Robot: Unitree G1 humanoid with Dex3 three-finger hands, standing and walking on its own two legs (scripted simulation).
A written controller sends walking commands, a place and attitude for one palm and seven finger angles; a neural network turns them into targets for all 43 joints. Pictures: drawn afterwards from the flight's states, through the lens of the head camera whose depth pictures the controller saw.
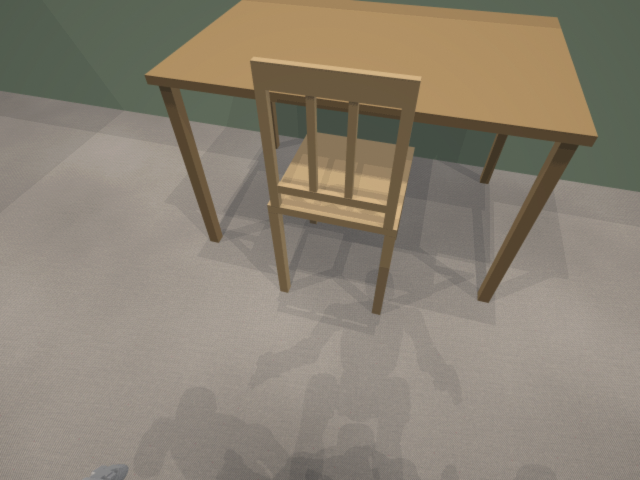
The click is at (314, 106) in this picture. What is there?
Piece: chair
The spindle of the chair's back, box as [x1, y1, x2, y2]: [305, 96, 317, 192]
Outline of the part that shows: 305,96 309,190 316,192 316,100 315,97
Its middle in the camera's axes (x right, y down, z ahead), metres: -0.02 -0.23 +0.97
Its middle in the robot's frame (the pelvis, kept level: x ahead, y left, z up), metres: +0.87 +0.07 -0.09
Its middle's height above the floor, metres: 0.68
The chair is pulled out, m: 0.00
